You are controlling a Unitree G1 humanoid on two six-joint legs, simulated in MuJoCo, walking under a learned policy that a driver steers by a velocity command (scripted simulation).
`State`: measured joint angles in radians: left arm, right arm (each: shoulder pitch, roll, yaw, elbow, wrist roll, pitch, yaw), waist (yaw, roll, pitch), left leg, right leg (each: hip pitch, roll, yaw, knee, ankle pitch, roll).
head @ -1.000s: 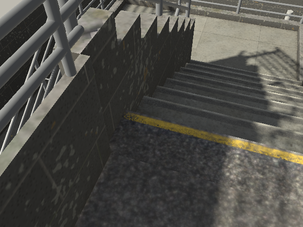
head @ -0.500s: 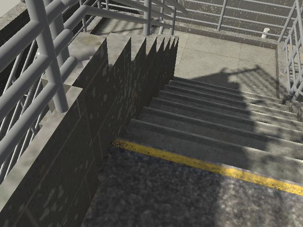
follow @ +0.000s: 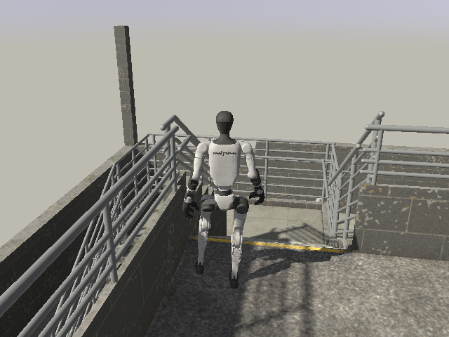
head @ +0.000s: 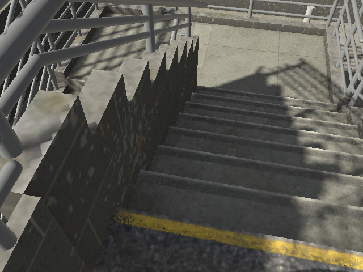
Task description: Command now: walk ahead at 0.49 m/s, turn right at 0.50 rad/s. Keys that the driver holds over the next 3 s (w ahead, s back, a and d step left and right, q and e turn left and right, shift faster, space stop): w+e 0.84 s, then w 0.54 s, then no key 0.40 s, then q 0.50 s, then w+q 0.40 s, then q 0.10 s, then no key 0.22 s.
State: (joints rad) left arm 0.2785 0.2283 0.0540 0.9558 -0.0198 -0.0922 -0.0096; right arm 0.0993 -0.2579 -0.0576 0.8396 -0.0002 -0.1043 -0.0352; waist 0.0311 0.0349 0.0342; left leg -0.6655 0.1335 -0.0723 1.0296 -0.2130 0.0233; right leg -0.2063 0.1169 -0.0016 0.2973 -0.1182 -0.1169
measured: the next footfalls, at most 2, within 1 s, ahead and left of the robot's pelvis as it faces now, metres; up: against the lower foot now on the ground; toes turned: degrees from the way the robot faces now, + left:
left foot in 0.22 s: +0.30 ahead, +0.14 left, +0.00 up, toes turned -10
right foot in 0.72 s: +0.48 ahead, -0.21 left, +0.00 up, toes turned -29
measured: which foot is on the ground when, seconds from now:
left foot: up 0.00-0.20, down 0.22-0.72, up 0.74-1.00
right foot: down 0.00-0.22, up 0.24-0.70, down 0.72-1.00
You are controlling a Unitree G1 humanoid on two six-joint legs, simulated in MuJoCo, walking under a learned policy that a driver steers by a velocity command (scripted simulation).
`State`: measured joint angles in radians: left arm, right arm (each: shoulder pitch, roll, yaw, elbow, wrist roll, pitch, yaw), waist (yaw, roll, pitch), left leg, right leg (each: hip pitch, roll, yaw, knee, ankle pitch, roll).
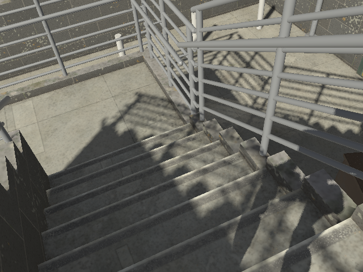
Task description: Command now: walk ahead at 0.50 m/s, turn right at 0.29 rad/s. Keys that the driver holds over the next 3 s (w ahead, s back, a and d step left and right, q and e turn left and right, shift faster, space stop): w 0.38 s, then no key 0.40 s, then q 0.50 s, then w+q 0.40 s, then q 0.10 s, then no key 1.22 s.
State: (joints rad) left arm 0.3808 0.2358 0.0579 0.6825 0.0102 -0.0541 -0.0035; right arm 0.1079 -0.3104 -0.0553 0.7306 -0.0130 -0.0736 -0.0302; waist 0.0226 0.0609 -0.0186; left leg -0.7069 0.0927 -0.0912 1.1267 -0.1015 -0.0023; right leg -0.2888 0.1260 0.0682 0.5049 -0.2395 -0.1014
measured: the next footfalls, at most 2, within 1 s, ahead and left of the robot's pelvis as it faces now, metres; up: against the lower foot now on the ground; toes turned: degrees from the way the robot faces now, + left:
left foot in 0.36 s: +0.30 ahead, +0.19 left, -0.18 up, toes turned -2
right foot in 0.76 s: +0.44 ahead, -0.08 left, -0.18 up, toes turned +13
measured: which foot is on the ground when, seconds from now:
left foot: up 0.00-0.34, down 0.36-1.00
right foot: down 0.00-0.38, up 0.40-0.74, down 0.76-1.00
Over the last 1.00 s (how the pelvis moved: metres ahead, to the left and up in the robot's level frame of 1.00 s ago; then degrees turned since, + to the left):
0.47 -0.14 -0.01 -35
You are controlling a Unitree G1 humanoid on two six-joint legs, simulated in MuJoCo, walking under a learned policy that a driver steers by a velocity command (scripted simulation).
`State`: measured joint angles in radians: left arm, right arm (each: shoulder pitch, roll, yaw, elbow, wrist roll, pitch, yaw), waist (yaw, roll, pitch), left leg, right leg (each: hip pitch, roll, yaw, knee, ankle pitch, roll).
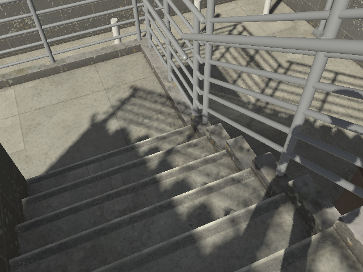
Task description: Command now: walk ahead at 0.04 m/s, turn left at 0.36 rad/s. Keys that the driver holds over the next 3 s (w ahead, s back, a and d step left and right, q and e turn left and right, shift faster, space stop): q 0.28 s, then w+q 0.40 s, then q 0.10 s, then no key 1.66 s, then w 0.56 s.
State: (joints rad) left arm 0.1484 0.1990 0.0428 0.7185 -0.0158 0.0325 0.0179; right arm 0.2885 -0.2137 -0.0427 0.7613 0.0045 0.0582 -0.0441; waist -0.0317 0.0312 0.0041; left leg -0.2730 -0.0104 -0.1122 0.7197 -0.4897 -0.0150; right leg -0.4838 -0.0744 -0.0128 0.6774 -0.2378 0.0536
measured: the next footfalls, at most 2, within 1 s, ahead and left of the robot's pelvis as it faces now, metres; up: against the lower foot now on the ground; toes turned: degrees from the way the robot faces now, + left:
left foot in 0.58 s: -0.02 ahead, +0.11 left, +0.00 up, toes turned +20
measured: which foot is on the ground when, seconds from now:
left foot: down 0.00-0.24, up 0.26-0.56, down 0.58-1.00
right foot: down 0.00-0.56, up 0.58-1.00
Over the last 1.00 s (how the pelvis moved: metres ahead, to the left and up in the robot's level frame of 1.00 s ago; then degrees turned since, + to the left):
0.34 0.06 -0.20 4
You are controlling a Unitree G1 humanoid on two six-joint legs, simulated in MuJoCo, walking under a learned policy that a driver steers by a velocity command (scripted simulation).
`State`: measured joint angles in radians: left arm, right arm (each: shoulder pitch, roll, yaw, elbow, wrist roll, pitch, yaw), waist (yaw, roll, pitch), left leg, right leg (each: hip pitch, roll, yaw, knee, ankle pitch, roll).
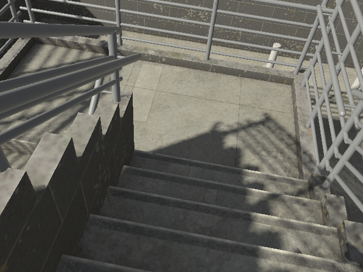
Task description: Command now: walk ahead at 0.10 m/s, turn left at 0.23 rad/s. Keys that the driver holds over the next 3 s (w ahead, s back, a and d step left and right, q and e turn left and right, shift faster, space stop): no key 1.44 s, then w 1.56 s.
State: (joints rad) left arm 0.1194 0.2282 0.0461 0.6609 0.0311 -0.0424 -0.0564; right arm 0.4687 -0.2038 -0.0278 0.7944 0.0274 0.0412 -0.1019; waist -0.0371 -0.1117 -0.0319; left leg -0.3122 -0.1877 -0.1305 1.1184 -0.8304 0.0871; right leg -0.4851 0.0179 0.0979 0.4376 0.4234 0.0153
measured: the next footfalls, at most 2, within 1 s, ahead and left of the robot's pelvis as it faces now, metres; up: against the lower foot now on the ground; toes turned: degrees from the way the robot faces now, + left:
right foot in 0.04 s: +0.13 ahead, -0.10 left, -0.18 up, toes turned +3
left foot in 0.52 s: +0.06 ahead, +0.20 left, -0.03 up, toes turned -2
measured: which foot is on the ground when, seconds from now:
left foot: down 0.00-0.06, up 0.08-0.50, down 0.52-0.64, up 0.66-0.90, down 0.92-1.00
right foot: up 0.00-0.02, down 0.04-0.56, up 0.58-0.68, down 0.70-1.00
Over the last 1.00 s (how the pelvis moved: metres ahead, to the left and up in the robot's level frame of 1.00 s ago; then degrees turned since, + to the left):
0.12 0.08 -0.07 32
